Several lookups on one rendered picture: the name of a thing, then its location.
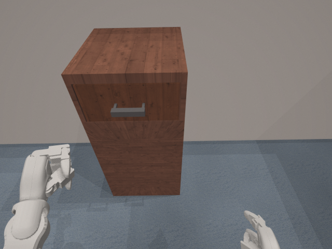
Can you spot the handle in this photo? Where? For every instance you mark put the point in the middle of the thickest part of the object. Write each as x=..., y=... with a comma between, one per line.
x=128, y=112

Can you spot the left robot forearm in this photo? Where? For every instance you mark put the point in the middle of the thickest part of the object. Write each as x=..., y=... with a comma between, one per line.
x=29, y=227

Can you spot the drawer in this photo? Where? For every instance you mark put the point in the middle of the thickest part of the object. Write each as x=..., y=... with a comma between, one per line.
x=161, y=100

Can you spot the right robot hand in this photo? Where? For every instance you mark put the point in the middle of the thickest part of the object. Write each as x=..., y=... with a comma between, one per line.
x=263, y=239

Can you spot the cabinet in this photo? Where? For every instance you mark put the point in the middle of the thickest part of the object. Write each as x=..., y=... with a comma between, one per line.
x=138, y=158

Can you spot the left robot hand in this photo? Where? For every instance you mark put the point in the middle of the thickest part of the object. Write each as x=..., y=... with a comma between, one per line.
x=37, y=171

